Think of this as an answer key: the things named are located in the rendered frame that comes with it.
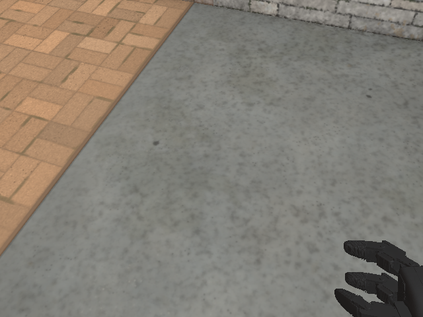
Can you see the right robot hand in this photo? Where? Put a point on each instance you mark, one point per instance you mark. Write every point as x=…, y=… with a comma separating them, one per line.
x=402, y=298

